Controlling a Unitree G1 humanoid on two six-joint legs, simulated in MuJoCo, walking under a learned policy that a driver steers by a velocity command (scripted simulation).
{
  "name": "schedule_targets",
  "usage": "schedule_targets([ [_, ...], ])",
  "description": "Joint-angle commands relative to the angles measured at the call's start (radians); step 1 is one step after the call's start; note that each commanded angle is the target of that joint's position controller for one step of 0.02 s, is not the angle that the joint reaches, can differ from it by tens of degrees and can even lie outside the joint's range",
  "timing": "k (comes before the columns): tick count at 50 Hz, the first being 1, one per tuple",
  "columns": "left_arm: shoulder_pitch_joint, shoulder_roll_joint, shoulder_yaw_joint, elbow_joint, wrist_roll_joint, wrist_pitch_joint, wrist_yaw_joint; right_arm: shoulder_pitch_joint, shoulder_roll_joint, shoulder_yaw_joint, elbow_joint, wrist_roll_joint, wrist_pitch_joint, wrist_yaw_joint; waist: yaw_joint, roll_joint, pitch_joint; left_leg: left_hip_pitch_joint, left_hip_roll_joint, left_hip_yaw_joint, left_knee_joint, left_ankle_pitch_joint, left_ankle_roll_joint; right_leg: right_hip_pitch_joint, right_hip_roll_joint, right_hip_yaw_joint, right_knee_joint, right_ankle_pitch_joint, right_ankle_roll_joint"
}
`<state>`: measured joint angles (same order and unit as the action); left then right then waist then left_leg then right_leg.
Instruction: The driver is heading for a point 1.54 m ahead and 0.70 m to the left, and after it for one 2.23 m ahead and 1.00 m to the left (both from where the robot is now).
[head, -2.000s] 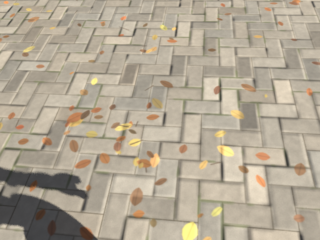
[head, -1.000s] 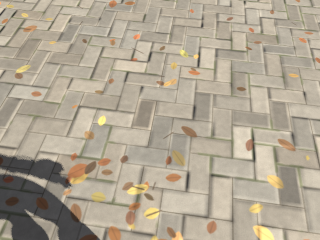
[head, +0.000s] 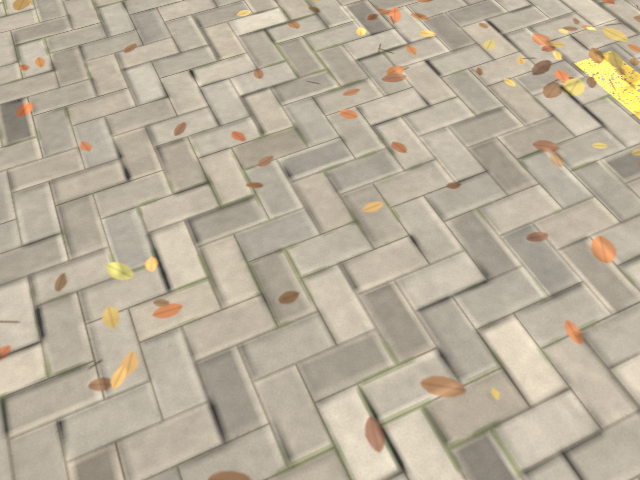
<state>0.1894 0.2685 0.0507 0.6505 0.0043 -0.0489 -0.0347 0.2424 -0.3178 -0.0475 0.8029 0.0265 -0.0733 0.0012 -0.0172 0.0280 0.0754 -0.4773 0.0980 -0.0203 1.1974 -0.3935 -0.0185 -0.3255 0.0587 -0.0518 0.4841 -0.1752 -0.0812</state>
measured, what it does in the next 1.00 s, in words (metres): walks ahead, turning left: left foot, then right foot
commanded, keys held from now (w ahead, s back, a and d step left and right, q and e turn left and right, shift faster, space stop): q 1.00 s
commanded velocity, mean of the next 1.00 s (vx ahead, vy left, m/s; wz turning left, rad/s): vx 0.07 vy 0.00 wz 0.46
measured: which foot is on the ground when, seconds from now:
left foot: up 0.00-0.32, down 0.34-0.76, up 0.78-1.00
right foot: down 0.00-0.34, up 0.36-0.74, down 0.76-1.00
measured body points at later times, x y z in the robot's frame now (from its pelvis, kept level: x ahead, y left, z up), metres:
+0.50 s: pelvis +0.15 +0.04 +0.00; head +0.20 +0.07 +0.45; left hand +0.25 +0.35 -0.11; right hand +0.35 -0.20 -0.09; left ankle +0.21 +0.14 -0.73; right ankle +0.14 -0.11 -0.66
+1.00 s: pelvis +0.19 +0.00 +0.01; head +0.23 +0.00 +0.46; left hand +0.15 +0.30 -0.08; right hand +0.47 -0.17 -0.10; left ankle +0.10 +0.12 -0.66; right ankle +0.25 -0.10 -0.73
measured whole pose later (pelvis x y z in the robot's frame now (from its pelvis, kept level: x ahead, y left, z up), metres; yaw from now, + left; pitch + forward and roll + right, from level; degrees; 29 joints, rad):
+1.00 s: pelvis +0.19 +0.00 +0.01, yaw +33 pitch +1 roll +1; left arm 0.17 0.25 0.06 0.73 0.02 0.01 0.05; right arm 0.21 -0.34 -0.11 0.63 0.02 0.07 -0.02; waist 0.02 0.04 0.04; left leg -0.53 -0.02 -0.07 1.07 -0.38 -0.10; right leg -0.24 -0.04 -0.04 0.44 -0.23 -0.01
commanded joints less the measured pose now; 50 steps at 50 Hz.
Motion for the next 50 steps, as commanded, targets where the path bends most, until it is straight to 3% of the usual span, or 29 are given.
schedule_targets([
  [1, -0.014, 0.115, 0.034, -0.029, 0.013, -0.041, 0.009, 0.116, -0.077, -0.025, -0.009, -0.004, 0.025, -0.009, -0.027, -0.082, -0.151, -0.029, 0.023, -0.039, -0.038, 0.086, -0.028, 0.129, -0.288, 0.157, -0.226, 0.65, -0.175],
  [4, -0.046, 0.111, 0.032, 0.003, 0.023, -0.044, 0.029, 0.074, -0.046, -0.021, -0.024, -0.014, 0.036, -0.015, -0.03, -0.096, -0.116, -0.04, 0.004, -0.047, -0.206, 0.236, -0.048, 0.107, -0.256, 0.027, -0.254, 0.67, -0.145],
  [6, -0.055, 0.115, 0.032, 0.015, 0.021, -0.033, 0.044, 0.016, -0.032, -0.016, -0.044, -0.018, 0.032, -0.005, -0.004, -0.109, -0.106, -0.024, -0.004, -0.017, -0.348, 0.36, -0.047, 0.128, -0.231, -0.038, -0.255, 0.628, -0.123],
  [8, -0.03, 0.133, 0.037, 0.036, 0.017, -0.018, 0.055, -0.042, -0.027, -0.013, -0.075, -0.018, 0.031, 0.009, 0.028, -0.1, -0.107, -0.033, -0.01, -0.002, -0.44, 0.413, -0.042, 0.187, -0.256, -0.044, -0.245, 0.613, -0.122],
  [12, -0.017, 0.154, 0.048, 0.067, -0.003, 0.02, 0.066, -0.077, -0.05, -0.026, -0.127, -0.021, 0.04, 0.036, 0.041, -0.098, -0.096, -0.074, -0.02, 0.019, -0.518, 0.297, -0.007, 0.292, -0.32, -0.028, -0.16, 0.59, -0.119],
  [15, -0.049, 0.159, 0.054, 0.064, -0.026, 0.045, 0.08, -0.023, -0.066, -0.042, -0.143, -0.021, 0.043, 0.052, 0.001, -0.103, -0.106, 0.0, -0.065, 0.065, -0.605, 0.219, 0.045, 0.294, -0.32, -0.039, 0.01, 0.646, -0.076],
  [16, -0.04, 0.148, 0.052, 0.066, -0.028, 0.048, 0.085, 0.05, -0.092, -0.057, -0.13, -0.024, 0.037, 0.046, -0.034, -0.067, -0.148, 0.127, -0.103, 0.075, -0.698, 0.341, 0.078, 0.261, -0.269, -0.074, 0.15, 0.651, -0.032],
  [17, -0.004, 0.138, 0.048, 0.056, -0.006, 0.041, 0.085, 0.117, -0.186, -0.086, -0.133, -0.03, 0.035, 0.027, -0.051, 0.08, -0.217, 0.32, -0.006, -0.107, -0.738, 0.805, 0.144, 0.125, -0.171, -0.108, 0.385, 0.422, 0.047],
  [18, 0.036, 0.06, 0.022, 0.024, 0.042, 0.034, 0.072, 0.127, -0.27, -0.098, -0.151, -0.045, 0.038, 0.01, 0.005, 0.297, -0.289, 0.572, 0.242, -0.481, -0.716, 1.227, 0.36, -0.215, 0.028, -0.076, 0.723, -0.464, 0.133],
  [19, 0.03, 0.097, 0.023, 0.039, 0.019, 0.028, 0.055, 0.131, -0.203, -0.078, -0.172, -0.052, 0.037, 0.012, -0.036, 0.198, -0.458, 0.624, 0.273, -0.585, -0.768, 1.032, 0.435, -0.255, 0.028, 0.155, 0.851, -0.526, 0.129],
  [20, -0.019, 0.134, 0.032, 0.031, -0.015, 0.032, 0.048, 0.05, -0.17, -0.073, -0.196, -0.041, 0.038, 0.014, -0.03, 0.111, -0.37, 0.559, 0.235, -0.493, -0.789, 0.861, 0.395, -0.308, -0.013, 0.17, 0.873, -0.461, 0.118],
  [21, -0.053, 0.13, 0.034, 0.032, -0.012, 0.039, 0.054, -0.003, -0.137, -0.066, -0.202, -0.019, 0.044, 0.008, -0.014, 0.024, -0.285, 0.474, 0.184, -0.42, -0.808, 0.699, 0.336, -0.335, -0.046, 0.161, 0.818, -0.39, 0.116],
  [22, -0.078, 0.132, 0.037, 0.034, -0.002, 0.049, 0.065, -0.042, -0.111, -0.057, -0.211, -0.006, 0.056, 0.001, -0.001, -0.01, -0.224, 0.383, 0.152, -0.379, -0.833, 0.589, 0.296, -0.325, -0.07, 0.156, 0.741, -0.338, 0.121],
  [24, -0.066, 0.113, 0.036, 0.033, -0.001, 0.061, 0.069, -0.076, -0.116, -0.058, -0.227, -0.02, 0.074, -0.012, 0.033, 0.051, -0.186, 0.255, 0.081, -0.327, -0.867, 0.497, 0.258, -0.223, -0.055, 0.132, 0.598, -0.271, 0.134],
  [26, -0.046, 0.09, 0.03, 0.046, -0.005, 0.059, 0.073, -0.063, -0.133, -0.068, -0.233, -0.029, 0.082, -0.023, 0.029, 0.085, -0.204, 0.251, 0.064, -0.316, -0.867, 0.5, 0.257, -0.18, -0.035, 0.125, 0.485, -0.251, 0.154],
  [30, -0.059, 0.089, 0.028, 0.053, -0.006, 0.057, 0.073, -0.071, -0.154, -0.08, -0.246, -0.023, 0.096, -0.038, 0.011, 0.108, -0.221, 0.214, 0.045, -0.354, -0.871, 0.316, 0.237, -0.111, -0.025, 0.14, 0.336, -0.175, 0.166],
  [34, -0.065, 0.104, 0.036, 0.049, -0.012, 0.039, 0.059, -0.083, -0.149, -0.081, -0.259, -0.023, 0.111, -0.035, -0.002, 0.145, -0.197, 0.212, 0.036, -0.439, -0.867, 0.194, 0.218, -0.071, -0.016, 0.147, 0.21, -0.172, 0.147],
  [37, 0.006, 0.11, 0.048, 0.071, -0.013, 0.02, 0.046, -0.108, -0.139, -0.078, -0.269, -0.007, 0.123, -0.037, 0.04, 0.145, -0.188, 0.182, -0.005, -0.453, -0.808, 0.199, 0.174, 0.068, -0.017, 0.119, -0.043, -0.053, 0.105],
  [38, 0.036, 0.156, 0.062, 0.076, -0.003, 0.019, 0.048, -0.085, -0.113, -0.07, -0.27, -0.006, 0.124, -0.039, 0.038, 0.085, -0.192, 0.109, -0.054, -0.41, -0.733, 0.108, 0.128, 0.164, -0.119, 0.19, -0.119, -0.023, 0.068],
  [39, 0.019, 0.255, 0.082, 0.067, 0.02, 0.028, 0.056, -0.05, -0.065, -0.059, -0.288, -0.01, 0.12, -0.034, -0.012, -0.182, -0.171, -0.067, -0.2, -0.228, -0.519, -0.117, 0.063, 0.232, -0.341, 0.43, -0.177, 0.052, -0.049],
  [40, -0.004, 0.242, 0.081, 0.056, 0.051, 0.028, 0.053, -0.067, -0.124, -0.078, -0.298, -0.017, 0.106, -0.031, 0.007, -0.313, -0.139, -0.151, -0.23, -0.136, -0.269, -0.229, 0.014, 0.148, -0.464, 0.592, -0.225, 0.135, -0.179],
  [41, -0.065, 0.185, 0.064, 0.024, 0.046, 0.024, 0.059, -0.045, -0.178, -0.098, -0.273, -0.019, 0.103, -0.028, -0.01, -0.22, -0.129, -0.139, -0.183, -0.16, -0.118, -0.168, -0.005, 0.125, -0.441, 0.521, -0.207, 0.158, -0.179],
  [42, -0.112, 0.146, 0.054, 0.015, 0.027, 0.025, 0.065, -0.021, -0.176, -0.103, -0.246, -0.015, 0.11, -0.028, -0.028, -0.167, -0.116, -0.136, -0.177, -0.143, -0.058, -0.107, -0.019, 0.119, -0.374, 0.41, -0.183, 0.164, -0.13],
  [44, -0.122, 0.119, 0.041, 0.009, 0.001, 0.03, 0.075, 0.003, -0.124, -0.09, -0.223, -0.016, 0.129, -0.03, -0.016, -0.151, -0.098, -0.17, -0.165, -0.12, 0.041, -0.026, -0.055, 0.155, -0.312, 0.292, -0.162, 0.199, -0.099],
  [47, -0.054, 0.133, 0.043, 0.02, 0.01, 0.047, 0.087, -0.077, -0.081, -0.07, -0.262, 0.002, 0.13, -0.023, 0.037, -0.181, -0.092, -0.199, -0.133, -0.046, -0.06, 0.023, -0.084, 0.235, -0.29, 0.201, -0.165, 0.251, -0.117],
  [50, -0.013, 0.174, 0.058, 0.027, 0.01, 0.057, 0.088, -0.124, -0.061, -0.056, -0.292, -0.004, 0.128, -0.014, 0.072, -0.204, -0.126, -0.151, -0.087, -0.019, -0.212, -0.004, -0.095, 0.309, -0.332, 0.178, -0.15, 0.305, -0.137],
])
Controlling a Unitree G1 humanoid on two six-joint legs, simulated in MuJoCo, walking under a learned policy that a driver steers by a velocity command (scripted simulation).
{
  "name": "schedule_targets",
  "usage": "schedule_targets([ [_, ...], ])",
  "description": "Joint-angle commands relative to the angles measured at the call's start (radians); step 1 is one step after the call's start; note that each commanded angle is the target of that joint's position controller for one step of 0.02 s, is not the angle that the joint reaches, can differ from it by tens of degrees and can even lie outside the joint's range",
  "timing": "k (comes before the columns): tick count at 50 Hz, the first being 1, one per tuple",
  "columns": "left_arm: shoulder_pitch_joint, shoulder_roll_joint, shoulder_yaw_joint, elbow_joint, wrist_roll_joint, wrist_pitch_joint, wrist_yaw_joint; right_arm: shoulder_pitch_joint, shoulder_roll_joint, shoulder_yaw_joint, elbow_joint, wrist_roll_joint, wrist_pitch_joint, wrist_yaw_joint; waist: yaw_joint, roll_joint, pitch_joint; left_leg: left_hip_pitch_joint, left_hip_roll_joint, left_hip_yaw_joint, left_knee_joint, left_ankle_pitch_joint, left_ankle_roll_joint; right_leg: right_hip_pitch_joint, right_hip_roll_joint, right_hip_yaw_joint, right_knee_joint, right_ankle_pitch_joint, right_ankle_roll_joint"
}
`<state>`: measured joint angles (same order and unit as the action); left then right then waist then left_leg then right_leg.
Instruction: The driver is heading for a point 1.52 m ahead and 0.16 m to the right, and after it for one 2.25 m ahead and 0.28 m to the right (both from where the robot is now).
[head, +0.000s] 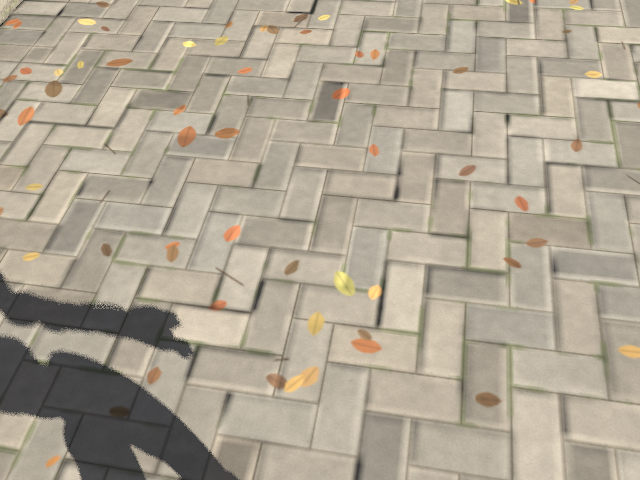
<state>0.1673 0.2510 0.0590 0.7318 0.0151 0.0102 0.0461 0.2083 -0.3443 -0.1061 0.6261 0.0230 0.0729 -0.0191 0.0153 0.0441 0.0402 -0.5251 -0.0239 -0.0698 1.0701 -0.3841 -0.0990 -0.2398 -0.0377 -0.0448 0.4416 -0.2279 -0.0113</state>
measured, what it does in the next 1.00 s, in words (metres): steps on the spot: left foot, then right foot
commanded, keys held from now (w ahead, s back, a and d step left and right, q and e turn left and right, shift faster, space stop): q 0.10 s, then no key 0.10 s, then e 0.80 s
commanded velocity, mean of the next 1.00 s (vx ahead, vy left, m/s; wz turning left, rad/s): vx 0.00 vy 0.00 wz -0.14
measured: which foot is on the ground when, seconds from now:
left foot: up 0.00-0.16, down 0.18-0.66, up 0.68-1.00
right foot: down 0.00-0.18, up 0.20-0.64, down 0.66-1.00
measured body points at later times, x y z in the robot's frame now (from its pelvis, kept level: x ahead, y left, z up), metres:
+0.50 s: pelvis +0.00 +0.05 -0.01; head +0.01 +0.06 +0.44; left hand +0.06 +0.34 -0.13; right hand +0.20 -0.18 -0.10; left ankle -0.01 +0.14 -0.74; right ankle -0.02 -0.10 -0.71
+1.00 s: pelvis -0.02 +0.00 +0.00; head +0.01 -0.04 +0.45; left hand +0.18 +0.26 -0.08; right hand +0.08 -0.31 -0.11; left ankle +0.04 +0.18 -0.68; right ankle -0.04 -0.07 -0.74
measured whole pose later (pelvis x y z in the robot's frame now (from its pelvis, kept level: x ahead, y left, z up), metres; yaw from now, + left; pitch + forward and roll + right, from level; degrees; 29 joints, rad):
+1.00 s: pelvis -0.02 +0.00 +0.00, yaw -14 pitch +1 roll +3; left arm 0.19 0.31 0.06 0.68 -0.01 0.02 0.03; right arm 0.09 -0.32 -0.10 0.75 0.01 0.02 -0.04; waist 0.01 0.02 0.06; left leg -0.47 -0.01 -0.10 0.88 -0.34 -0.11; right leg -0.23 0.06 0.13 0.43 -0.21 -0.07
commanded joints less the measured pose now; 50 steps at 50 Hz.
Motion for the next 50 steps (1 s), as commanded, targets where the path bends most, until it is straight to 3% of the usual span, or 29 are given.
schedule_targets([
  [1, 0.003, 0.205, 0.055, -0.057, -0.003, -0.001, 0.004, -0.094, -0.029, 0.007, -0.121, -0.003, -0.018, 0.011, 0.041, -0.224, -0.098, -0.06, 0.045, 0.048, -0.137, -0.025, -0.01, 0.212, -0.244, 0.154, -0.106, 0.37, -0.209],
  [6, -0.015, 0.238, 0.069, -0.051, -0.028, -0.001, -0.02, -0.065, -0.045, 0.002, -0.123, -0.002, -0.008, 0.028, 0.026, -0.24, -0.106, 0.13, 0.036, 0.116, -0.382, 0.002, 0.044, 0.156, -0.273, 0.106, -0.065, 0.413, -0.195],
  [8, -0.035, 0.225, 0.063, -0.04, -0.049, -0.002, -0.023, 0.01, -0.035, -0.002, -0.094, -0.006, -0.008, 0.031, -0.026, -0.209, -0.114, 0.277, 0.005, 0.139, -0.623, 0.168, 0.101, 0.11, -0.247, 0.07, 0.017, 0.385, -0.147],
  [9, 0.019, 0.188, 0.051, -0.014, -0.046, -0.007, -0.028, 0.037, -0.064, -0.01, -0.084, -0.009, -0.01, 0.024, -0.029, -0.137, -0.129, 0.416, 0.014, 0.09, -0.717, 0.311, 0.133, 0.023, -0.209, 0.021, 0.096, 0.281, -0.08],
  [10, 0.032, 0.114, 0.025, -0.03, 0.003, -0.013, -0.036, 0.063, -0.15, -0.028, -0.096, -0.012, -0.014, 0.009, -0.008, 0.113, -0.17, 0.602, 0.23, -0.189, -0.718, 0.651, 0.198, -0.19, -0.116, -0.073, 0.335, -0.08, 0.022],
  [11, -0.012, 0.101, 0.016, -0.064, 0.012, -0.015, -0.033, 0.023, -0.173, -0.019, -0.114, -0.046, -0.03, 0.009, -0.018, 0.256, -0.175, 0.541, 0.434, -0.365, -0.692, 0.817, 0.402, -0.346, -0.017, -0.031, 0.502, -0.435, 0.078],
  [12, -0.054, 0.166, 0.034, -0.056, -0.006, -0.009, -0.025, 0.032, -0.094, 0.002, -0.104, -0.06, -0.051, 0.016, -0.071, 0.138, -0.198, 0.475, 0.406, -0.307, -0.718, 0.714, 0.437, -0.315, -0.048, 0.06, 0.61, -0.435, 0.088],
  [13, -0.042, 0.165, 0.037, -0.039, -0.023, -0.001, -0.026, -0.012, -0.045, 0.023, -0.08, -0.063, -0.066, 0.019, -0.038, 0.121, -0.161, 0.433, 0.333, -0.21, -0.726, 0.614, 0.38, -0.29, -0.06, 0.085, 0.619, -0.38, 0.084],
  [14, -0.007, 0.149, 0.037, -0.005, -0.024, 0.007, -0.023, -0.063, -0.029, 0.029, -0.068, -0.055, -0.075, 0.019, -0.013, 0.1, -0.139, 0.414, 0.275, -0.144, -0.734, 0.519, 0.323, -0.275, -0.066, 0.089, 0.586, -0.317, 0.086],
  [15, 0.011, 0.152, 0.037, 0.016, -0.016, 0.016, -0.019, -0.098, -0.007, 0.038, -0.057, -0.046, -0.083, 0.018, -0.004, 0.111, -0.114, 0.384, 0.257, -0.103, -0.737, 0.554, 0.302, -0.248, -0.064, 0.094, 0.568, -0.246, 0.098],
  [18, 0.053, 0.134, 0.029, 0.042, -0.028, 0.019, -0.025, -0.129, 0.004, 0.044, -0.024, -0.058, -0.089, 0.006, 0.013, 0.103, -0.1, 0.343, 0.217, 0.0, -0.738, 0.573, 0.288, -0.14, -0.043, 0.088, 0.467, -0.15, 0.114],
  [22, -0.004, 0.152, 0.026, 0.001, -0.033, 0.022, -0.023, -0.097, -0.07, 0.017, 0.008, -0.044, -0.066, -0.01, -0.038, 0.09, -0.072, 0.403, 0.294, -0.061, -0.729, 0.506, 0.341, -0.182, -0.034, 0.055, 0.402, -0.224, 0.108],
  [24, -0.002, 0.152, 0.026, -0.011, -0.036, 0.027, -0.023, -0.096, -0.081, 0.01, 0.018, -0.037, -0.056, -0.014, -0.044, 0.078, -0.059, 0.42, 0.332, -0.09, -0.732, 0.494, 0.361, -0.211, -0.038, 0.049, 0.412, -0.255, 0.099],
  [28, 0.02, 0.133, 0.025, -0.022, -0.035, 0.033, -0.034, -0.127, -0.081, 0.002, 0.028, -0.032, -0.048, -0.018, -0.028, 0.069, -0.074, 0.433, 0.355, -0.063, -0.709, 0.583, 0.36, -0.178, -0.032, 0.019, 0.374, -0.261, 0.074],
  [31, 0.066, 0.125, 0.027, -0.02, -0.037, 0.034, -0.051, -0.161, -0.088, -0.004, 0.036, -0.015, -0.04, -0.022, 0.009, 0.074, -0.102, 0.423, 0.336, 0.002, -0.64, 0.6, 0.312, -0.076, -0.004, -0.026, 0.205, -0.147, 0.033],
  [32, 0.098, 0.128, 0.03, -0.013, -0.034, 0.032, -0.055, -0.162, -0.086, -0.006, 0.045, -0.005, -0.036, -0.024, 0.03, 0.068, -0.106, 0.395, 0.312, 0.04, -0.589, 0.541, 0.269, -0.009, 0.016, -0.039, 0.082, -0.034, 0.006],
  [33, 0.111, 0.172, 0.044, -0.016, -0.026, 0.029, -0.05, -0.113, -0.064, -0.004, 0.065, -0.003, -0.037, -0.023, 0.024, -0.021, -0.1, 0.318, 0.249, 0.108, -0.473, 0.372, 0.186, 0.077, -0.005, 0.05, -0.038, 0.158, -0.038],
  [34, 0.13, 0.309, 0.077, -0.033, -0.025, 0.023, -0.031, -0.127, -0.003, 0.013, 0.028, -0.051, -0.043, -0.017, -0.01, -0.328, -0.109, 0.045, 0.104, 0.225, -0.183, -0.007, 0.066, 0.238, -0.25, 0.401, -0.062, 0.577, -0.161],
  [35, 0.142, 0.305, 0.069, -0.055, 0.009, 0.005, -0.042, -0.244, -0.014, 0.013, -0.01, -0.047, -0.049, -0.023, 0.063, -0.319, -0.123, -0.092, -0.016, 0.091, 0.026, -0.33, 0.037, 0.21, -0.373, 0.575, -0.104, 0.668, -0.353],
  [36, 0.12, 0.281, 0.061, -0.064, 0.018, -0.017, -0.049, -0.239, -0.046, 0.002, -0.002, -0.029, -0.05, -0.022, 0.054, -0.188, -0.123, -0.12, 0.013, 0.014, 0.126, -0.303, 0.043, 0.209, -0.34, 0.516, -0.112, 0.6, -0.355],
  [37, 0.071, 0.261, 0.059, -0.066, 0.002, -0.03, -0.045, -0.215, -0.054, -0.004, 0.014, -0.019, -0.049, -0.023, 0.02, -0.141, -0.1, -0.138, 0.035, -0.005, 0.135, -0.207, 0.049, 0.209, -0.278, 0.434, -0.099, 0.528, -0.297],
  [38, 0.028, 0.237, 0.053, -0.072, -0.02, -0.03, -0.04, -0.19, -0.059, -0.009, 0.035, -0.022, -0.047, -0.028, 0.001, -0.108, -0.085, -0.149, 0.046, -0.009, 0.103, -0.133, 0.045, 0.21, -0.233, 0.387, -0.094, 0.478, -0.248],
  [39, 0.004, 0.216, 0.044, -0.078, -0.034, -0.027, -0.031, -0.177, -0.071, -0.013, 0.043, -0.029, -0.046, -0.033, -0.01, -0.12, -0.085, -0.135, 0.053, -0.015, 0.082, -0.072, 0.035, 0.206, -0.208, 0.364, -0.096, 0.476, -0.224],
  [41, 0.017, 0.207, 0.039, -0.088, -0.03, -0.019, -0.022, -0.147, -0.053, -0.011, 0.053, -0.023, -0.051, -0.028, -0.016, -0.141, -0.113, -0.086, 0.029, -0.006, 0.086, 0.001, 0.015, 0.202, -0.175, 0.341, -0.098, 0.511, -0.222],
  [50, 0.018, 0.246, 0.055, -0.12, -0.025, 0.007, -0.011, -0.172, -0.045, -0.006, 0.045, -0.016, -0.072, -0.023, 0.016, -0.188, -0.077, 0.001, 0.005, -0.031, -0.251, 0.042, -0.014, 0.139, -0.133, 0.436, -0.099, 0.241, -0.22],
])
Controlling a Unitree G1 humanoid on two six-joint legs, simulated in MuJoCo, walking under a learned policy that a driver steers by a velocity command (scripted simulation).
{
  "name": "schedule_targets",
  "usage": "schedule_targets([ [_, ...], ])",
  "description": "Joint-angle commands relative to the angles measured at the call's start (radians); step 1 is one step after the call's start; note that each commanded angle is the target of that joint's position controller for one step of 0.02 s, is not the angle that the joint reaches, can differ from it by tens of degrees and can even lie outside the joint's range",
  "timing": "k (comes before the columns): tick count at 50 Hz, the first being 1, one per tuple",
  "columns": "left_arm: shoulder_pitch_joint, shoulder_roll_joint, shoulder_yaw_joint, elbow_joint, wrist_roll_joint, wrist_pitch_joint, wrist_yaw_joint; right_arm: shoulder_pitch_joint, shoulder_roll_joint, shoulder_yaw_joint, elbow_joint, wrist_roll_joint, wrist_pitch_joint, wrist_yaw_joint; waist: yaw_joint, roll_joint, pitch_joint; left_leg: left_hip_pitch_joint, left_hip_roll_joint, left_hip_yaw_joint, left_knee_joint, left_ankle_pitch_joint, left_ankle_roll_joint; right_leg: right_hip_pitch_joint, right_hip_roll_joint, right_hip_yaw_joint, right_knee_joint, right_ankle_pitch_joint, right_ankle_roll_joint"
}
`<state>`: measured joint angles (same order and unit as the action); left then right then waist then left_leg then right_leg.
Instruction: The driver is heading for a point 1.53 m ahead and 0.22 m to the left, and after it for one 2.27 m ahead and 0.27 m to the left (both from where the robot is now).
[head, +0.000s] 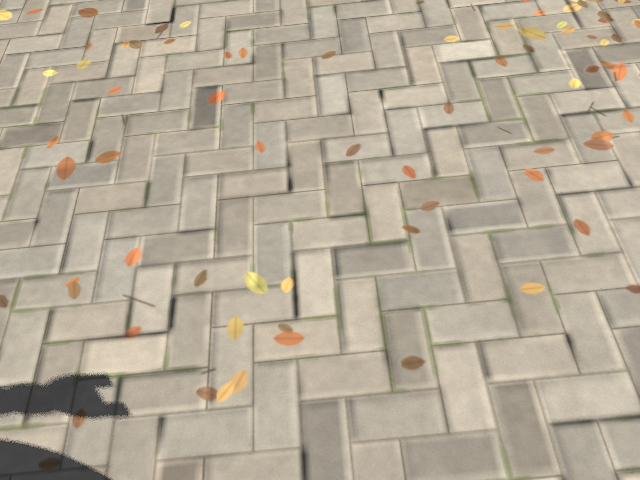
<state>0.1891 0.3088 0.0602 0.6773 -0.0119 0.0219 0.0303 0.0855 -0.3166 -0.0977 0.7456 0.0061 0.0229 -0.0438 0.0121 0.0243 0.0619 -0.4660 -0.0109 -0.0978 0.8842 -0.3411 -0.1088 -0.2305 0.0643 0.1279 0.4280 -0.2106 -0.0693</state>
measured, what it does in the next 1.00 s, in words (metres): walks ahead, turning left: left foot, then right foot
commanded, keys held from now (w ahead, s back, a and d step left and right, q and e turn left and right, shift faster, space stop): e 0.06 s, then no key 0.12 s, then q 0.04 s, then w+q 0.78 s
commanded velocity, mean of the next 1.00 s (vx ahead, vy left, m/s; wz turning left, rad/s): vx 0.28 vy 0.00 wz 0.19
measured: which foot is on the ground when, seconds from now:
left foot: up 0.00-0.18, down 0.20-0.54, up 0.56-0.96, down 0.98-1.00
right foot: down 0.00-0.20, up 0.22-0.50, down 0.52-0.98, up 1.00-1.00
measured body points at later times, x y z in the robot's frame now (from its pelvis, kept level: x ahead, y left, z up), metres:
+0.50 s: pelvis +0.04 +0.02 +0.00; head +0.06 +0.03 +0.45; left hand +0.23 +0.29 -0.09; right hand +0.09 -0.26 -0.12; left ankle +0.03 +0.16 -0.75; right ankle +0.03 -0.11 -0.74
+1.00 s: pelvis +0.25 +0.08 -0.04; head +0.30 +0.09 +0.41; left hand +0.15 +0.35 -0.16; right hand +0.55 -0.08 -0.10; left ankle +0.35 +0.19 -0.75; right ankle +0.06 -0.11 -0.71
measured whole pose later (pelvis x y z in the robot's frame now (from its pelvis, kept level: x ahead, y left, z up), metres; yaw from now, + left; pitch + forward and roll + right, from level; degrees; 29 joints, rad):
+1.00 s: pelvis +0.25 +0.08 -0.04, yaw +17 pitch +2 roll -1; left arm 0.41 0.30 0.06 0.84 -0.01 -0.05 0.02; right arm 0.04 -0.30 -0.05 0.57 0.03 -0.04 0.06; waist 0.07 0.02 0.07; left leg -0.55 -0.03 0.05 0.64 -0.11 0.10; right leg 0.05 -0.09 -0.17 0.67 -0.53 0.04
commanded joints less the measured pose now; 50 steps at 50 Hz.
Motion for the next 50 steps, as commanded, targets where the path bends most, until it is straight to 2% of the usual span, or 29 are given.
schedule_targets([
  [1, -0.01, 0.191, 0.055, -0.069, 0.002, -0.002, 0.003, -0.048, -0.074, -0.014, -0.075, 0.001, -0.026, 0.005, 0.02, -0.172, -0.098, -0.036, -0.013, -0.005, -0.092, -0.008, -0.002, 0.114, -0.233, 0.281, -0.08, 0.216, -0.163],
  [7, -0.061, 0.167, 0.044, -0.088, 0.001, 0.014, -0.004, 0.015, -0.081, -0.011, -0.063, 0.008, -0.055, 0.033, 0.009, -0.186, -0.15, 0.12, -0.019, 0.019, -0.284, 0.007, 0.034, 0.109, -0.226, 0.35, 0.012, 0.39, -0.146],
  [9, -0.077, 0.144, 0.032, -0.088, -0.01, 0.02, 0.001, 0.066, -0.072, -0.009, -0.048, 0.001, -0.064, 0.044, -0.03, -0.164, -0.148, 0.259, -0.006, 0.032, -0.517, 0.224, 0.069, 0.063, -0.179, 0.336, 0.051, 0.313, -0.089],
  [10, -0.032, 0.097, 0.016, -0.078, 0.007, 0.015, 0.002, 0.072, -0.101, -0.008, -0.053, -0.018, -0.066, 0.043, -0.012, -0.082, -0.167, 0.351, 0.104, -0.07, -0.562, 0.361, 0.106, 0.015, -0.131, 0.276, 0.108, 0.146, -0.029],
  [11, 0.054, 0.05, -0.001, -0.065, 0.038, 0.006, 0.0, 0.028, -0.148, -0.004, -0.074, -0.036, -0.063, 0.039, 0.066, 0.142, -0.169, 0.404, 0.265, -0.251, -0.558, 0.636, 0.197, -0.067, 0.001, 0.14, 0.244, -0.23, 0.032],
  [12, 0.029, 0.077, 0.006, -0.071, 0.036, 0.002, 0.004, 0.027, -0.07, 0.026, -0.057, -0.061, -0.069, 0.046, 0.056, 0.205, -0.152, 0.303, 0.342, -0.384, -0.602, 0.462, 0.346, -0.097, 0.001, 0.089, 0.28, -0.407, 0.083],
  [13, 0.01, 0.124, 0.016, -0.062, 0.035, -0.001, 0.007, 0.008, -0.057, 0.033, -0.058, -0.04, -0.075, 0.052, 0.04, 0.16, -0.116, 0.292, 0.307, -0.386, -0.641, 0.185, 0.357, -0.107, -0.042, 0.049, 0.327, -0.363, 0.112],
  [15, -0.07, 0.148, 0.032, -0.06, 0.022, -0.012, 0.001, 0.093, -0.153, 0.005, -0.029, 0.006, -0.062, 0.041, -0.029, 0.16, -0.046, 0.349, 0.257, -0.404, -0.701, -0.183, 0.331, -0.258, -0.033, -0.026, 0.414, -0.321, 0.139],
  [16, -0.086, 0.147, 0.034, -0.065, 0.016, -0.021, -0.002, 0.114, -0.172, 0.002, -0.021, 0.014, -0.059, 0.032, -0.038, 0.15, -0.014, 0.366, 0.262, -0.431, -0.71, -0.21, 0.33, -0.316, -0.049, -0.026, 0.447, -0.295, 0.145],
  [18, -0.103, 0.104, 0.022, -0.063, 0.002, -0.05, -0.014, 0.148, -0.156, 0.005, -0.016, 0.017, -0.054, 0.019, -0.046, 0.134, -0.008, 0.386, 0.217, -0.381, -0.719, -0.17, 0.312, -0.315, -0.051, -0.056, 0.384, -0.261, 0.14],
  [21, -0.128, 0.05, 0.008, -0.056, 0.0, -0.092, -0.028, 0.167, -0.147, 0.003, -0.021, 0.018, -0.044, 0.008, -0.053, 0.148, -0.043, 0.35, 0.152, -0.307, -0.694, -0.076, 0.304, -0.172, -0.02, -0.096, 0.197, -0.226, 0.125],
  [23, -0.099, 0.054, 0.013, -0.04, -0.011, -0.108, -0.036, 0.163, -0.156, -0.002, -0.035, 0.022, -0.036, 0.009, -0.034, 0.153, -0.056, 0.292, 0.135, -0.31, -0.673, -0.062, 0.311, -0.053, -0.003, -0.108, 0.049, -0.143, 0.105],
  [25, -0.024, 0.069, 0.025, -0.008, -0.016, -0.115, -0.033, 0.146, -0.135, 0.003, -0.055, 0.024, -0.029, 0.01, 0.013, 0.122, -0.072, 0.19, 0.101, -0.31, -0.622, -0.064, 0.281, 0.137, -0.015, -0.12, -0.123, 0.043, 0.081],
  [26, 0.05, 0.098, 0.036, 0.008, -0.016, -0.113, -0.024, 0.134, -0.097, 0.012, -0.066, 0.02, -0.035, 0.013, 0.047, 0.095, -0.109, 0.072, 0.074, -0.287, -0.551, -0.093, 0.24, 0.302, -0.075, -0.092, -0.102, 0.049, 0.067],
  [27, 0.186, 0.137, 0.046, 0.025, -0.007, -0.109, -0.009, 0.11, -0.016, 0.037, -0.085, 0.012, -0.044, 0.02, 0.106, -0.016, -0.168, -0.096, 0.009, -0.206, -0.327, -0.188, 0.177, 0.484, -0.239, 0.068, -0.12, -0.087, 0.02],
  [28, 0.232, 0.248, 0.073, 0.047, 0.02, -0.104, -0.017, 0.078, 0.009, 0.044, -0.148, 0.034, -0.059, 0.018, 0.107, -0.244, -0.127, -0.3, -0.068, -0.059, -0.105, -0.243, 0.142, 0.45, -0.442, 0.408, -0.235, -0.411, -0.099],
  [29, 0.17, 0.206, 0.063, 0.038, 0.026, -0.112, -0.021, 0.091, -0.068, 0.026, -0.146, 0.037, -0.07, 0.019, 0.073, -0.203, -0.038, -0.362, 0.033, -0.072, 0.065, -0.209, 0.133, 0.366, -0.489, 0.469, -0.264, -0.498, -0.149],
  [30, 0.126, 0.132, 0.044, 0.03, 0.016, -0.118, -0.017, 0.118, -0.1, 0.013, -0.122, 0.037, -0.072, 0.027, 0.05, -0.183, 0.014, -0.397, 0.049, -0.073, 0.13, -0.129, 0.135, 0.348, -0.435, 0.383, -0.27, -0.445, -0.128],
  [31, 0.105, 0.103, 0.035, 0.026, 0.013, -0.122, -0.016, 0.153, -0.094, 0.011, -0.095, 0.031, -0.07, 0.033, 0.036, -0.166, 0.019, -0.395, 0.06, -0.063, 0.169, -0.063, 0.129, 0.347, -0.39, 0.286, -0.272, -0.336, -0.101],
  [33, 0.102, 0.087, 0.028, 0.037, 0.017, -0.121, -0.015, 0.125, -0.067, 0.015, -0.099, 0.024, -0.074, 0.047, 0.04, -0.138, 0.04, -0.413, 0.087, -0.044, 0.211, 0.057, 0.122, 0.32, -0.345, 0.128, -0.278, -0.08, -0.079],
  [35, 0.112, 0.088, 0.028, 0.043, 0.023, -0.124, -0.017, 0.1, -0.037, 0.025, -0.117, 0.024, -0.076, 0.06, 0.044, -0.125, 0.032, -0.391, 0.091, -0.008, 0.207, 0.141, 0.104, 0.274, -0.312, 0.01, -0.287, 0.084, -0.079],
  [38, 0.115, 0.106, 0.03, 0.054, 0.019, -0.123, -0.019, 0.033, -0.018, 0.037, -0.163, 0.02, -0.076, 0.075, 0.053, -0.108, 0.05, -0.336, 0.099, 0.034, 0.054, 0.256, 0.08, 0.213, -0.29, -0.108, -0.306, 0.188, -0.088],
  [42, 0.157, 0.147, 0.038, 0.084, 0.002, -0.117, -0.017, -0.081, 0.006, 0.055, -0.219, 0.019, -0.081, 0.103, 0.08, -0.091, 0.081, -0.228, 0.086, 0.119, -0.165, 0.329, 0.112, 0.195, -0.305, -0.204, -0.31, 0.26, -0.075],
  [44, 0.175, 0.163, 0.042, 0.1, -0.007, -0.108, -0.018, -0.103, -0.011, 0.05, -0.238, 0.023, -0.08, 0.115, 0.066, -0.092, 0.073, -0.191, 0.064, 0.146, -0.224, 0.294, 0.15, 0.251, -0.327, -0.237, -0.266, 0.407, -0.062],
  [46, 0.175, 0.195, 0.05, 0.102, -0.009, -0.096, -0.013, -0.063, -0.053, 0.03, -0.243, 0.019, -0.074, 0.117, 0.016, -0.128, -0.001, -0.072, -0.003, 0.197, -0.241, 0.217, 0.198, 0.308, -0.335, -0.279, -0.127, 0.804, -0.04],
  [47, 0.175, 0.209, 0.054, 0.1, -0.008, -0.087, -0.008, 0.029, -0.092, 0.01, -0.226, 0.02, -0.068, 0.115, -0.042, -0.143, -0.071, 0.055, -0.045, 0.216, -0.244, 0.182, 0.227, 0.311, -0.329, -0.298, 0.018, 0.961, -0.028],
  [48, 0.168, 0.208, 0.051, 0.094, -0.011, -0.082, -0.004, 0.187, -0.14, -0.02, -0.188, 0.024, -0.061, 0.104, -0.133, -0.126, -0.163, 0.295, -0.079, 0.213, -0.287, 0.225, 0.266, 0.224, -0.308, -0.319, 0.221, 0.978, -0.003],
  [49, 0.177, 0.185, 0.039, 0.073, 0.0, -0.091, 0.0, 0.348, -0.195, -0.048, -0.152, 0.027, -0.044, 0.081, -0.209, -0.06, -0.242, 0.601, -0.014, 0.072, -0.295, 0.216, 0.306, -0.016, -0.271, -0.31, 0.502, 0.705, 0.035],
  [50, 0.302, 0.021, -0.012, 0.013, 0.036, -0.112, -0.019, 0.31, -0.303, -0.057, -0.16, 0.028, -0.05, 0.071, -0.056, 0.235, -0.369, 0.915, 0.284, -0.524, -0.38, 0.01, 0.489, -0.429, -0.074, -0.236, 0.892, -0.346, 0.089],
])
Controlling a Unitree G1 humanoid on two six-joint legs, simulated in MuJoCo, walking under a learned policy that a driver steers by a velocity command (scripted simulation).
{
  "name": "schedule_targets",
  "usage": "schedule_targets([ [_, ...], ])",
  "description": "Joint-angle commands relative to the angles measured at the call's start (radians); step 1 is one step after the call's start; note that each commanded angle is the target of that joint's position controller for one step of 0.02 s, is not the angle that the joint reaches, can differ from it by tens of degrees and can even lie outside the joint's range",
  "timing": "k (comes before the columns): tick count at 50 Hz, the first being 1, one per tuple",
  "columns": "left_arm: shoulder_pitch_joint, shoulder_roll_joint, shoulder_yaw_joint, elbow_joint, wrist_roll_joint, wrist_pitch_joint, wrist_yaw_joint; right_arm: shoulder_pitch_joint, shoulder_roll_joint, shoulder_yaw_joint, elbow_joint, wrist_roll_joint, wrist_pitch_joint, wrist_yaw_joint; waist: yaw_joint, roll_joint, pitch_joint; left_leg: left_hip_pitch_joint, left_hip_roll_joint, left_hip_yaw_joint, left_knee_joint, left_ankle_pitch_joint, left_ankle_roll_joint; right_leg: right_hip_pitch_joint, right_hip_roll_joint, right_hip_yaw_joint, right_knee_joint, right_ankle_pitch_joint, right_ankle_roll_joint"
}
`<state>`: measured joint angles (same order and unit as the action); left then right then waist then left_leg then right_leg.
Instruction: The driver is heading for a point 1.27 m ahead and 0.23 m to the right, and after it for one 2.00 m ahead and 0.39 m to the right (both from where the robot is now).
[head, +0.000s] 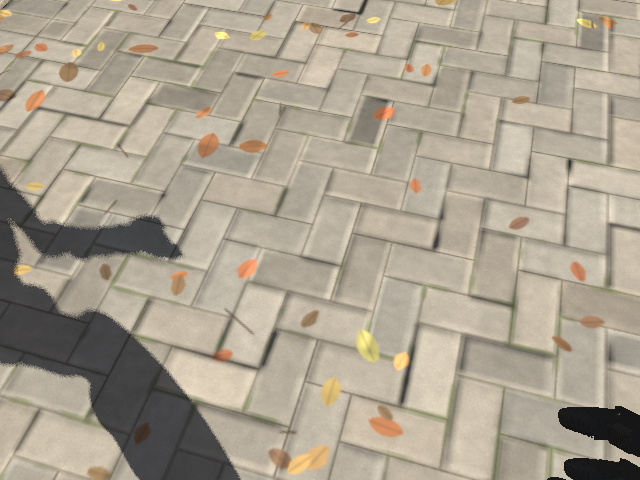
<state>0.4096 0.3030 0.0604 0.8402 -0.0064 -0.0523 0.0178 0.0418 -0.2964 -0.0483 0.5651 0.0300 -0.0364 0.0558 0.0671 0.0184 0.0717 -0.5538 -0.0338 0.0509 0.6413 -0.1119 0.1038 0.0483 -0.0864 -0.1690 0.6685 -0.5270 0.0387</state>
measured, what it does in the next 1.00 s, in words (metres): walks ahead, turning right: right foot, then left foot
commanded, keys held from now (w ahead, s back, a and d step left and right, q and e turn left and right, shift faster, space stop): w+q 0.06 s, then w+e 0.94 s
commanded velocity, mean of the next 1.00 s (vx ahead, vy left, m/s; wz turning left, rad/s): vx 0.49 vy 0.00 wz -0.25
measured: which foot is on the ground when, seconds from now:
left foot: down 0.00-0.52, up 0.54-0.98, down 1.00-1.00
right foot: up 0.00-0.50, down 0.52-1.00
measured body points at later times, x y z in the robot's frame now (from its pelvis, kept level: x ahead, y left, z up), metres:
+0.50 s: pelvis +0.30 -0.02 +0.01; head +0.33 -0.02 +0.46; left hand +0.50 +0.21 -0.07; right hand +0.33 -0.31 -0.10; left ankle +0.13 +0.08 -0.71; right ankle +0.45 -0.13 -0.70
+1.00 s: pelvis +0.60 -0.04 +0.02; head +0.62 -0.05 +0.47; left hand +0.74 +0.23 -0.09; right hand +0.73 -0.34 -0.05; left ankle +0.75 +0.04 -0.71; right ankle +0.44 -0.12 -0.71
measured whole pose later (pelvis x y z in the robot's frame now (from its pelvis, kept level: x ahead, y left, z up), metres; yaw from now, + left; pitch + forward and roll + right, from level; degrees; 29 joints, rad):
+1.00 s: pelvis +0.60 -0.04 +0.02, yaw -21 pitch +2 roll +0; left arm 0.39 0.32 0.07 0.70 -0.02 -0.03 0.01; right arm 0.06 -0.29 -0.02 0.66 0.00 -0.12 0.02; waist 0.07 0.01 0.01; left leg -0.46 -0.02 -0.07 0.48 -0.06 -0.01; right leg -0.10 0.10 0.24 0.55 -0.46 -0.04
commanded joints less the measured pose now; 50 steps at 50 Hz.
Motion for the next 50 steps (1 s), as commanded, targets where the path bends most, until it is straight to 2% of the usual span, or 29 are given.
schedule_targets([
  [1, -0.026, 0.12, -0.001, -0.159, 0.001, -0.074, -0.018, 0.392, -0.244, -0.085, -0.01, -0.004, -0.003, -0.027, -0.201, 0.127, -0.512, 1.011, 0.366, -0.918, -0.303, -0.372, 0.31, -0.777, 0.101, 0.288, 0.761, -0.061, -0.03],
  [2, -0.141, 0.163, 0.013, -0.203, -0.038, -0.086, -0.022, 0.354, -0.198, -0.07, 0.012, -0.015, -0.017, -0.023, -0.203, 0.083, -0.331, 0.892, 0.334, -0.773, -0.35, -0.322, 0.249, -0.857, 0.06, 0.284, 0.745, 0.044, -0.042],
  [3, -0.16, 0.147, 0.005, -0.215, -0.031, -0.096, -0.016, 0.291, -0.183, -0.065, 0.014, -0.01, -0.024, -0.023, -0.152, 0.006, -0.214, 0.723, 0.291, -0.65, -0.36, -0.218, 0.222, -0.835, 0.017, 0.272, 0.655, 0.137, -0.05],
  [4, -0.139, 0.138, 0.005, -0.192, -0.012, -0.094, -0.01, 0.219, -0.146, -0.053, 0.008, -0.016, -0.027, -0.025, -0.101, -0.027, -0.162, 0.585, 0.26, -0.537, -0.362, -0.087, 0.196, -0.773, -0.024, 0.261, 0.578, 0.19, -0.044],
  [5, -0.1, 0.141, 0.009, -0.173, -0.006, -0.08, -0.012, 0.175, -0.113, -0.04, -0.002, -0.034, -0.032, -0.028, -0.063, 0.002, -0.143, 0.485, 0.236, -0.458, -0.383, 0.029, 0.189, -0.696, -0.055, 0.264, 0.546, 0.228, -0.039],
  [6, -0.072, 0.136, 0.008, -0.157, -0.005, -0.064, -0.015, 0.156, -0.099, -0.035, 0.003, -0.04, -0.036, -0.028, -0.044, 0.023, -0.138, 0.422, 0.226, -0.418, -0.409, 0.09, 0.191, -0.649, -0.067, 0.256, 0.528, 0.243, -0.029],
  [8, -0.049, 0.107, 0.003, -0.137, 0.0, -0.037, -0.014, 0.163, -0.103, -0.033, 0.04, -0.033, -0.053, -0.027, -0.032, 0.027, -0.116, 0.339, 0.219, -0.32, -0.443, 0.19, 0.195, -0.619, -0.074, 0.231, 0.48, 0.271, -0.004],
  [11, -0.143, 0.082, -0.006, -0.165, 0.004, -0.022, -0.008, 0.198, -0.118, -0.033, 0.089, -0.035, -0.067, -0.033, -0.062, 0.03, -0.051, 0.321, 0.194, -0.208, -0.485, 0.21, 0.167, -0.694, -0.081, 0.225, 0.345, 0.437, 0.015],
  [14, -0.225, 0.063, -0.012, -0.177, -0.004, -0.034, -0.021, 0.207, -0.12, -0.027, 0.113, -0.038, -0.068, -0.041, -0.101, 0.023, -0.025, 0.349, 0.158, -0.11, -0.501, 0.171, 0.113, -0.678, -0.053, 0.208, 0.132, 0.65, -0.003],
  [19, -0.356, 0.045, -0.021, -0.231, -0.02, -0.045, -0.055, 0.278, -0.153, -0.035, 0.173, -0.03, -0.056, -0.045, -0.164, 0.006, 0.022, 0.533, 0.234, -0.073, -0.496, 0.174, 0.095, -0.74, -0.005, 0.204, -0.057, 0.677, -0.043],
  [21, -0.387, 0.044, -0.022, -0.257, -0.016, -0.046, -0.072, 0.293, -0.157, -0.038, 0.189, -0.026, -0.04, -0.049, -0.168, 0.004, 0.022, 0.635, 0.265, -0.065, -0.448, 0.264, 0.087, -0.788, 0.011, 0.192, -0.088, 0.591, -0.067],
  [23, -0.373, 0.052, -0.017, -0.275, -0.011, -0.044, -0.085, 0.282, -0.171, -0.042, 0.191, -0.024, -0.023, -0.057, -0.142, 0.023, -0.007, 0.696, 0.276, -0.043, -0.362, 0.492, 0.065, -0.755, 0.045, 0.153, -0.104, 0.476, -0.098],
  [25, -0.248, 0.106, 0.01, -0.263, -0.007, -0.035, -0.082, 0.261, -0.196, -0.048, 0.181, -0.027, -0.006, -0.071, -0.064, 0.062, -0.116, 0.702, 0.257, -0.007, -0.154, 0.864, 0.035, -0.562, 0.121, 0.089, -0.092, 0.378, -0.141],
  [26, -0.104, 0.153, 0.037, -0.236, -0.009, -0.032, -0.073, 0.248, -0.191, -0.044, 0.173, -0.026, 0.0, -0.08, 0.019, 0.044, -0.199, 0.618, 0.223, 0.033, 0.051, 0.889, 0.003, -0.342, 0.15, 0.09, -0.143, 0.439, -0.178],
  [27, 0.05, 0.235, 0.062, -0.218, -0.011, -0.022, -0.057, 0.272, -0.15, -0.024, 0.146, -0.05, -0.01, -0.088, 0.07, -0.068, -0.325, 0.377, 0.178, 0.059, 0.364, 0.562, -0.037, -0.019, -0.019, 0.336, -0.132, 0.52, -0.25],
  [28, 0.043, 0.29, 0.07, -0.22, -0.017, -0.028, -0.06, 0.396, -0.027, 0.015, 0.118, -0.065, -0.04, -0.062, -0.035, -0.306, -0.437, -0.064, -0.054, -0.038, 0.687, -0.418, -0.1, 0.331, -0.244, 0.894, -0.219, 0.344, -0.448],
  [29, 0.081, 0.177, 0.046, -0.228, -0.016, -0.026, -0.055, 0.293, -0.133, -0.001, 0.122, -0.035, -0.072, -0.043, 0.052, -0.177, -0.466, -0.179, -0.018, -0.188, 0.762, -0.438, -0.087, 0.378, -0.232, 0.955, -0.311, 0.238, -0.42],
  [30, 0.028, 0.155, 0.038, -0.232, -0.008, -0.024, -0.048, 0.194, -0.159, -0.009, 0.083, 0.001, -0.091, -0.032, 0.055, -0.127, -0.311, -0.245, 0.032, -0.18, 0.736, -0.348, -0.075, 0.269, -0.205, 0.803, -0.337, 0.281, -0.375],
  [31, -0.035, 0.154, 0.037, -0.245, -0.007, -0.022, -0.044, 0.154, -0.141, 0.0, 0.068, -0.009, -0.103, -0.035, 0.021, -0.015, -0.221, -0.229, 0.072, -0.164, 0.656, -0.28, -0.073, 0.123, -0.169, 0.709, -0.351, 0.378, -0.353],
  [32, -0.089, 0.139, 0.032, -0.259, -0.005, -0.019, -0.043, 0.138, -0.141, -0.006, 0.067, -0.03, -0.103, -0.04, -0.015, 0.023, -0.15, -0.188, 0.097, -0.153, 0.572, -0.246, -0.086, -0.002, -0.134, 0.636, -0.371, 0.5, -0.343],
  [33, -0.118, 0.128, 0.026, -0.271, 0.007, -0.019, -0.039, 0.158, -0.141, -0.009, 0.065, -0.037, -0.095, -0.041, -0.05, -0.008, -0.134, -0.125, 0.112, -0.157, 0.54, -0.224, -0.1, -0.087, -0.112, 0.597, -0.396, 0.577, -0.347],
  [36, -0.147, 0.133, 0.027, -0.263, -0.003, -0.02, -0.027, 0.199, -0.11, -0.002, 0.076, -0.049, -0.067, -0.049, -0.088, -0.048, -0.102, -0.07, 0.119, -0.123, 0.408, -0.198, -0.16, -0.23, -0.072, 0.507, -0.436, 0.675, -0.353],
  [38, -0.139, 0.159, 0.036, -0.25, -0.007, -0.016, -0.015, 0.134, -0.084, 0.01, 0.058, -0.051, -0.06, -0.054, -0.073, -0.061, -0.073, -0.047, 0.104, -0.1, 0.263, -0.09, -0.19, -0.306, -0.031, 0.443, -0.445, 0.668, -0.331],
  [41, -0.102, 0.172, 0.042, -0.226, -0.014, -0.003, -0.003, 0.016, -0.06, 0.02, 0.039, -0.045, -0.066, -0.048, -0.02, -0.09, -0.073, 0.056, 0.052, -0.088, 0.019, 0.143, -0.195, -0.355, 0.024, 0.403, -0.418, 0.559, -0.27],
  [44, -0.055, 0.174, 0.045, -0.201, -0.023, 0.007, -0.002, -0.039, -0.087, 0.008, 0.023, -0.027, -0.076, -0.04, 0.0, -0.109, -0.083, 0.101, 0.027, -0.119, -0.091, 0.184, -0.181, -0.299, -0.004, 0.482, -0.373, 0.459, -0.243],
  [47, -0.065, 0.162, 0.046, -0.197, -0.02, 0.013, 0.001, -0.006, -0.13, -0.016, 0.029, -0.021, -0.087, -0.038, -0.034, -0.141, -0.086, 0.147, 0.035, -0.149, -0.141, 0.085, -0.137, -0.219, -0.045, 0.579, -0.287, 0.414, -0.215],
  [48, -0.079, 0.152, 0.044, -0.2, -0.018, 0.016, 0.0, 0.045, -0.139, -0.026, 0.042, -0.02, -0.092, -0.04, -0.066, -0.149, -0.095, 0.215, 0.035, -0.136, -0.168, 0.063, -0.115, -0.222, -0.035, 0.587, -0.243, 0.42, -0.2],
  [49, -0.081, 0.119, 0.033, -0.205, -0.013, 0.016, -0.003, 0.128, -0.16, -0.041, 0.058, -0.027, -0.096, -0.046, -0.109, -0.14, -0.143, 0.351, 0.058, -0.137, -0.193, 0.05, -0.084, -0.247, 0.009, 0.56, -0.145, 0.44, -0.17],
  [50, -0.068, 0.052, 0.009, -0.221, 0.0, 0.013, -0.008, 0.261, -0.209, -0.056, 0.066, -0.044, -0.098, -0.054, -0.161, -0.035, -0.272, 0.581, 0.218, -0.288, -0.189, -0.031, -0.021, -0.343, 0.073, 0.481, 0.118, 0.319, -0.133],
])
